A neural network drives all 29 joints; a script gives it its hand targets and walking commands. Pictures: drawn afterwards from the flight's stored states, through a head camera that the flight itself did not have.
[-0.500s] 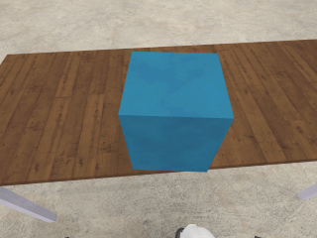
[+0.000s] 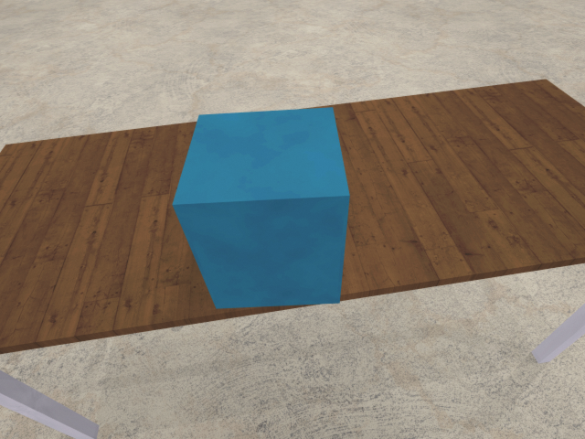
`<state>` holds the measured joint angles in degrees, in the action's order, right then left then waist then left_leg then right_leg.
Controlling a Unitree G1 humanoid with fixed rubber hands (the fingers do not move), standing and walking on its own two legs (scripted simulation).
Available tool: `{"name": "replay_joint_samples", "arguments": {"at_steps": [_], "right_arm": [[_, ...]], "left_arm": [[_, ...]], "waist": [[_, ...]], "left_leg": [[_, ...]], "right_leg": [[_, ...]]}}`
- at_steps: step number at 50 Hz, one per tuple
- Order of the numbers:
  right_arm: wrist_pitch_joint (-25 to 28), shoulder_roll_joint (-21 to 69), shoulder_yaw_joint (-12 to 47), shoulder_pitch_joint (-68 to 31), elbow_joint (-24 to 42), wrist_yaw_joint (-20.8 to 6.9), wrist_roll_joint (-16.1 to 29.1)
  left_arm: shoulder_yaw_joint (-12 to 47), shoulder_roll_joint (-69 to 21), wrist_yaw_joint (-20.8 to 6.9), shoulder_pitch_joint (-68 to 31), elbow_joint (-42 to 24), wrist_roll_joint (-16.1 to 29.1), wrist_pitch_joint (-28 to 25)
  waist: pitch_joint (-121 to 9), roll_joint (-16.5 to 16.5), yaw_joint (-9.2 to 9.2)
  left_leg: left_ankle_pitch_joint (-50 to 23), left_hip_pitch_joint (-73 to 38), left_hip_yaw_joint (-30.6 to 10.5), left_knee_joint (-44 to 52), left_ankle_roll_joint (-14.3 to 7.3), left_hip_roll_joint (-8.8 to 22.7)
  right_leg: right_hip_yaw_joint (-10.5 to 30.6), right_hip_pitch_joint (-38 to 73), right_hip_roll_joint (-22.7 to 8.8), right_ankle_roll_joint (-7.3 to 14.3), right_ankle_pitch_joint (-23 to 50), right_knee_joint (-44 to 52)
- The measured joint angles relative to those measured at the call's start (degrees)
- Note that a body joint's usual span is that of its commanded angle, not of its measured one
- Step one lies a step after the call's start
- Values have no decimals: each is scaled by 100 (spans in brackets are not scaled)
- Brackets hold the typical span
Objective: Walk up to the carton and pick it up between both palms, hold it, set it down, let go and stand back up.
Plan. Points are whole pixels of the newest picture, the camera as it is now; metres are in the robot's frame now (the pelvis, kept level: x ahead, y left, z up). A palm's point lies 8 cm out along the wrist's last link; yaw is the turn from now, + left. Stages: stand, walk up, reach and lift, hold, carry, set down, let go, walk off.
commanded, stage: walk up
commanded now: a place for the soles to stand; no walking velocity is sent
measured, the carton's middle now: (271, 212) +0.45 +0.04 +0.06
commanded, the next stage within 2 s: reach and lift in 1.40 s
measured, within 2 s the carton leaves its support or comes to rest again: neither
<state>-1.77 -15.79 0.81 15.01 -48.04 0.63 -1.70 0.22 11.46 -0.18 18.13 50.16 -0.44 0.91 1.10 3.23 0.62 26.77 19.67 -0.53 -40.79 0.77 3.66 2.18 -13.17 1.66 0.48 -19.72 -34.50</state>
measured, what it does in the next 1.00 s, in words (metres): stands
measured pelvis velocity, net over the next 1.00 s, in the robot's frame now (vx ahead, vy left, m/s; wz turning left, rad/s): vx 0.01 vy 0.02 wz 0.00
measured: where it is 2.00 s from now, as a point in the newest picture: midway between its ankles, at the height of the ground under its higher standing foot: outside the picture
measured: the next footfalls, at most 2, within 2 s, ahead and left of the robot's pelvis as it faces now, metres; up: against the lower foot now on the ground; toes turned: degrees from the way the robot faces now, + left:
none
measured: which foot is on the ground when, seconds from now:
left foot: down 0.00-1.00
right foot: down 0.00-1.00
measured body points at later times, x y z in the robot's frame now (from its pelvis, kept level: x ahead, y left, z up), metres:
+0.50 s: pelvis +0.00 +0.02 +0.01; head +0.00 +0.02 +0.46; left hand +0.05 +0.27 -0.14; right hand +0.04 -0.24 -0.13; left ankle +0.03 +0.14 -0.73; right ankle -0.01 -0.11 -0.73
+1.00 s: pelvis +0.01 +0.02 +0.01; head +0.01 +0.02 +0.46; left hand +0.04 +0.27 -0.14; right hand +0.04 -0.24 -0.14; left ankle +0.03 +0.14 -0.73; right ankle -0.01 -0.12 -0.73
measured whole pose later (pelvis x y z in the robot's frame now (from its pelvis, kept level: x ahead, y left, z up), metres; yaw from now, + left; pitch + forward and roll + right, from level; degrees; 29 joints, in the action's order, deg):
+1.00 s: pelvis +0.01 +0.02 +0.01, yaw +0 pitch -2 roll +0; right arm 0.3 -14.2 2.5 13.3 -60.9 0.9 -0.1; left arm 3.5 14.5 1.1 14.6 60.3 -0.2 -0.9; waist 1.9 -0.3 -0.3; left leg 12.5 12.7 0.8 -26.7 0.4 0.6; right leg 3.2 -9.3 -0.4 -1.3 -16.4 -27.2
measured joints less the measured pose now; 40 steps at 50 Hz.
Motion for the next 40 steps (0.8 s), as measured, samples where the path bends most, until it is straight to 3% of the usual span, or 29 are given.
{"name": "replay_joint_samples", "arguments": {"at_steps": [3,5,8,16,40], "right_arm": [[139,52,32,52,-153,5,-42],[224,141,60,44,-260,15,-41],[245,214,104,68,-388,8,47],[215,199,116,28,-657,-20,138],[216,179,157,-148,-1145,8,150]], "left_arm": [[41,-21,-6,-8,-20,-34,-102],[39,49,-29,-96,14,-20,-125],[57,113,-22,-211,47,54,-125],[155,204,29,-443,287,55,-118],[300,328,113,-325,952,47,-161]], "waist": [[88,15,-6],[174,-110,-31],[136,-241,-58],[62,-382,-107],[78,-352,-83]], "left_leg": [[-791,-254,49,592,-80,-95],[-1391,-400,49,883,39,-163],[-1316,-505,56,1042,124,-182],[-1388,-574,78,1191,65,-198],[-1452,-664,136,1393,-44,-313]], "right_leg": [[-14,36,11,7,78,113],[4,56,-39,7,61,81],[8,145,-69,-27,132,227],[35,260,-88,-60,276,491],[108,339,-210,-178,347,693]]}}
